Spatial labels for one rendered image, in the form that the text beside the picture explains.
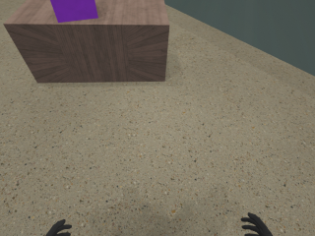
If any robot left hand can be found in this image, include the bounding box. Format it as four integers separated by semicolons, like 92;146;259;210
45;219;72;236

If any pedestal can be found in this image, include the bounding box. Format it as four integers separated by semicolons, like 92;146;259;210
3;0;170;84

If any robot right hand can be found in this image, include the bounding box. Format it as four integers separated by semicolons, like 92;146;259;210
240;212;273;236

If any carton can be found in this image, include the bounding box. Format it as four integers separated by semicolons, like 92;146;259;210
50;0;98;23

